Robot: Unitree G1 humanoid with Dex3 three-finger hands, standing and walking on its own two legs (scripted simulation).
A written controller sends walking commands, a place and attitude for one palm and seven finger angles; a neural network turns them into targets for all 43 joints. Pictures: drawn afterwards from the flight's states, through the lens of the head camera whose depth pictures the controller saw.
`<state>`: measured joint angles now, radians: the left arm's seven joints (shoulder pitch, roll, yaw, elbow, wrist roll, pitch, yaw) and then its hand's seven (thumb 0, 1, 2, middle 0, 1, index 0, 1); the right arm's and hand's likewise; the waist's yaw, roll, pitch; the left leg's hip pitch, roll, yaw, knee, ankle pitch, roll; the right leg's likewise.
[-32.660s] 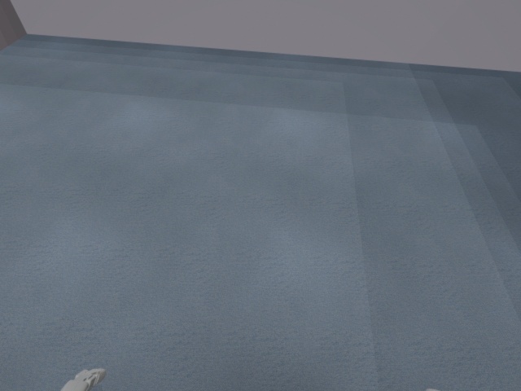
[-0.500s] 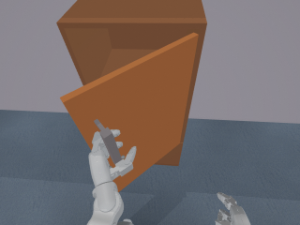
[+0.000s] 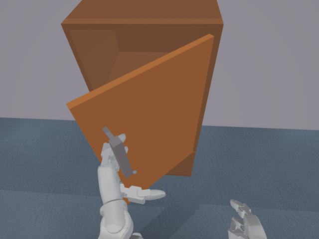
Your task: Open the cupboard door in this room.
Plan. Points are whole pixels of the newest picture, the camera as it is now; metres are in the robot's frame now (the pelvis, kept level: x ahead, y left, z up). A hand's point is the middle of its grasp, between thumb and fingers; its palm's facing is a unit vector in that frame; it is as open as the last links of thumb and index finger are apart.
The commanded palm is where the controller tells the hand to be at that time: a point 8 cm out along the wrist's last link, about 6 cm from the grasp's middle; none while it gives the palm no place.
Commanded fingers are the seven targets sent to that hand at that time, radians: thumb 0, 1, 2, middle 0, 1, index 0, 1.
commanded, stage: slide the hand sideways off the handle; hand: left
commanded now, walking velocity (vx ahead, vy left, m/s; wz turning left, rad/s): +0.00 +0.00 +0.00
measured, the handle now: (117, 153) +0.32 +0.12 +0.06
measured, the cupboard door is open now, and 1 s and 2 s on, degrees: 44 45 45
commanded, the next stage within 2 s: draw the hand back to the body in 1.30 s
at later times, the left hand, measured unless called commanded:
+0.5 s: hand (129, 189) +0.23 +0.08 +0.06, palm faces -0.13 -0.99 +0.05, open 16.1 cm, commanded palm +0.20 +0.14 +0.06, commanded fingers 0.00 -0.50 0.30 -0.15 -0.30 -0.15 -0.30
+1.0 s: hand (104, 203) +0.20 +0.13 +0.05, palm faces -0.08 -1.00 +0.01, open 16.0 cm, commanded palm +0.17 +0.19 +0.06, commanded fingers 0.00 -0.50 0.30 -0.15 -0.30 -0.15 -0.30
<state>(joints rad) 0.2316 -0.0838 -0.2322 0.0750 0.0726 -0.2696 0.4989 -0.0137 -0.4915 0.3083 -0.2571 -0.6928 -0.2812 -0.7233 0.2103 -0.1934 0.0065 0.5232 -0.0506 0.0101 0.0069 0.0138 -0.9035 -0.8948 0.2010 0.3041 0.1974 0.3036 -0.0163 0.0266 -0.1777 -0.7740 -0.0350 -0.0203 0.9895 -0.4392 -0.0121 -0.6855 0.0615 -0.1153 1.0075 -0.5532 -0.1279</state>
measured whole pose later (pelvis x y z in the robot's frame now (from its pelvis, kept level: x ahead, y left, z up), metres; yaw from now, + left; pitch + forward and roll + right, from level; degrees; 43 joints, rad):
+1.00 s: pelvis -0.01 +0.06 -0.01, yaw -3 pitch +12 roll -2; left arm 0.51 0.09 -0.27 -0.19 0.00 -0.34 0.12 -0.02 -0.50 0.30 -0.20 -0.32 -0.22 -0.34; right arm 0.26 -0.20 0.04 0.36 0.00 0.04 0.04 0.01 -0.90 -0.89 0.20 0.30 0.20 0.30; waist -0.01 0.04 -0.15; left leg -0.82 -0.04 0.03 1.09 -0.48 0.08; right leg -0.72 0.05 -0.07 1.06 -0.56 -0.05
